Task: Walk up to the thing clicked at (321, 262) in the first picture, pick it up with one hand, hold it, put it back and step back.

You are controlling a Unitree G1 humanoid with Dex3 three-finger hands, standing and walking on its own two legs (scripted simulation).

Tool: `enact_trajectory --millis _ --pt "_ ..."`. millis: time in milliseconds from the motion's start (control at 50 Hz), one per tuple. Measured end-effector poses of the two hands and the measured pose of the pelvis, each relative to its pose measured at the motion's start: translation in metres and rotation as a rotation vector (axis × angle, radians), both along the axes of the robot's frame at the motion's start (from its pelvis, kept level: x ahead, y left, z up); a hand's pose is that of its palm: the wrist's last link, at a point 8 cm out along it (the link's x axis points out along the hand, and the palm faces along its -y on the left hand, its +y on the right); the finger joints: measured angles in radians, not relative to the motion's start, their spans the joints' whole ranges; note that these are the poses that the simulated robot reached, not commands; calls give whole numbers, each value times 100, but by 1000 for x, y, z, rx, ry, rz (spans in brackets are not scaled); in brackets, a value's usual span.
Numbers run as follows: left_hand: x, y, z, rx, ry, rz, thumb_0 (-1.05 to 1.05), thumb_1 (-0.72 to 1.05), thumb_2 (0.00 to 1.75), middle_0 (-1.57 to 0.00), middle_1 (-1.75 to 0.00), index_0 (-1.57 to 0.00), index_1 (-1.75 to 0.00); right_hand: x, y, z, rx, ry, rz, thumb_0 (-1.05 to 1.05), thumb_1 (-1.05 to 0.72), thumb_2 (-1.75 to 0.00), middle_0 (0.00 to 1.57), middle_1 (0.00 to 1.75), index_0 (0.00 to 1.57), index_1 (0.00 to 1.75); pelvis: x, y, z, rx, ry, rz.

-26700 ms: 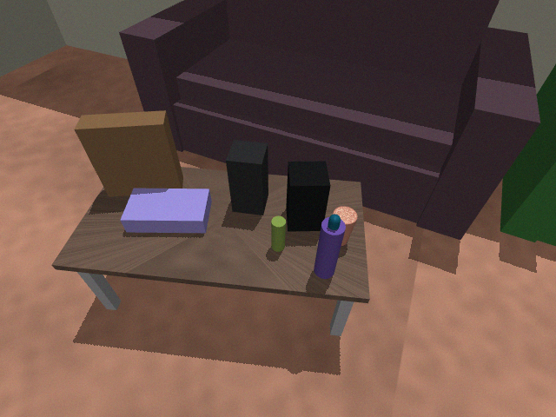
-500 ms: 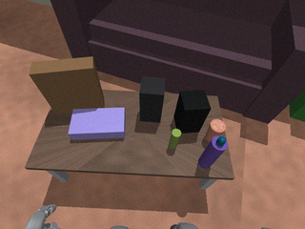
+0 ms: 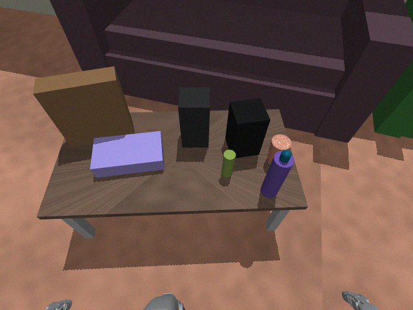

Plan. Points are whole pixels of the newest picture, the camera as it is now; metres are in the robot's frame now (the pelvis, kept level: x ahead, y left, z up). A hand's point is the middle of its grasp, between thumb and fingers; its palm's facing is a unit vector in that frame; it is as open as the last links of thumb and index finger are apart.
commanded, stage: step back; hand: right
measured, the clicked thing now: (277, 173) +0.55 -0.23 -0.27
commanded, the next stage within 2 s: none
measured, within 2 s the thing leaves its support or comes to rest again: neither
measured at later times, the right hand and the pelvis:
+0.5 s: hand out of the picture -0.01 -0.25 -0.12, palm faces -0.10 +0.89 -0.44, open 7.4 cm; pelvis -0.13 +0.00 +0.01, yaw +3 degrees
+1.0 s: hand out of the picture -0.19 -0.32 -0.15, palm faces -0.11 +0.91 -0.39, open 7.4 cm; pelvis -0.28 -0.05 +0.00, yaw +4 degrees
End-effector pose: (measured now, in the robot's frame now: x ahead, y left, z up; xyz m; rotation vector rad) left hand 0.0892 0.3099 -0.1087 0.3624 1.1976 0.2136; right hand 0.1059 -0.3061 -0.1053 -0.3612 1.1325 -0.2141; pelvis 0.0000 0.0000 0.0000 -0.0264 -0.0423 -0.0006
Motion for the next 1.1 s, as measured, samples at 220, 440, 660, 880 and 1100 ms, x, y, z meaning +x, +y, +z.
enact_trajectory --millis 220,440,660,880,1100 --pt "-44 -6 23 11 -107 30 1 90 90 -20 -30 -21 -30 -50 -7 4 -18 45 52 1 -90 -90 21 30 20 30 -49 -1 8 35 15 51" --pt "-100 14 3 -30 -115 72 1 90 90 -20 -30 -21 -30 -114 14 22 -49 48 88 1 -90 -90 21 30 20 30 -111 8 8 7 -2 76" --pt "-199 -4 -2 -11 18 43 1 90 90 -20 -30 -20 -30 -155 -14 29 -58 -66 78 0 -90 -90 21 30 20 30 -180 -16 6 4 9 1" --pt "-292 -48 21 29 29 67 1 90 89 -20 -30 -21 -30 -241 -60 2 -11 -10 31 1 -90 -90 21 30 20 30 -247 -49 6 56 8 21" --pt "-308 -38 9 31 -151 68 1 90 90 -20 -30 -21 -30 -330 -46 -11 -22 115 94 1 -90 -90 21 30 20 30 -320 -51 -6 65 -3 108"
